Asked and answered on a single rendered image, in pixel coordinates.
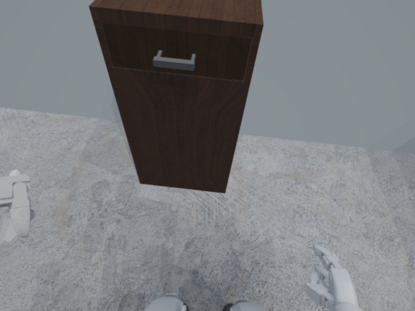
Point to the cabinet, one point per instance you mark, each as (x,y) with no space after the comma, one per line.
(182,130)

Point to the right robot hand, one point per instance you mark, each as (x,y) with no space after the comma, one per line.
(338,287)

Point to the left robot hand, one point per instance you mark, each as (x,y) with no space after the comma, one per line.
(13,193)

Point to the robot left thigh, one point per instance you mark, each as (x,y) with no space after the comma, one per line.
(166,304)

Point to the drawer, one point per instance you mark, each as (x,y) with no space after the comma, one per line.
(217,55)

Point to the left robot shin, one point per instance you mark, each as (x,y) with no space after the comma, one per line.
(172,295)

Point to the handle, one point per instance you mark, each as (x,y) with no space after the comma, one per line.
(174,63)

